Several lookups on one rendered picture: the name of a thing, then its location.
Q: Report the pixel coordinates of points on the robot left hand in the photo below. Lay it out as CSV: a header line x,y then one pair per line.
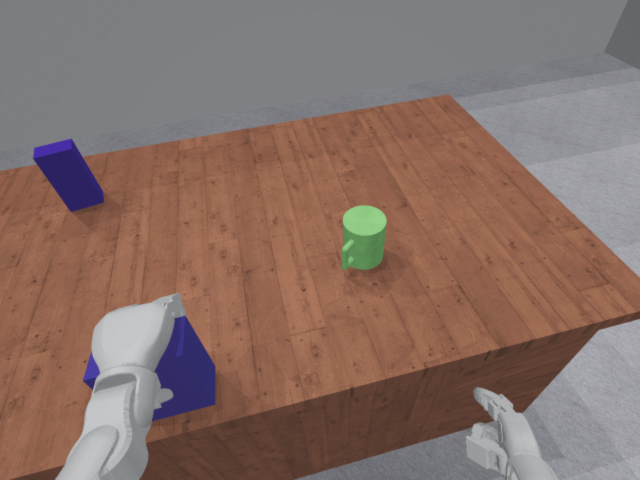
x,y
137,335

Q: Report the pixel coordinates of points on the robot right forearm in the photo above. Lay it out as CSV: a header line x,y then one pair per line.
x,y
528,467

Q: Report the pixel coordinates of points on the sponge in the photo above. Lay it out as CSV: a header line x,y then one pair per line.
x,y
185,368

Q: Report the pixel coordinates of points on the table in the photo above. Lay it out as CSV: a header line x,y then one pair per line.
x,y
487,280

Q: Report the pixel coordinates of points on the robot left forearm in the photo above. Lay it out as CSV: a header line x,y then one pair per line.
x,y
112,445

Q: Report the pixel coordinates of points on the robot right hand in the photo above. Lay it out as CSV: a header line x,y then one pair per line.
x,y
491,448

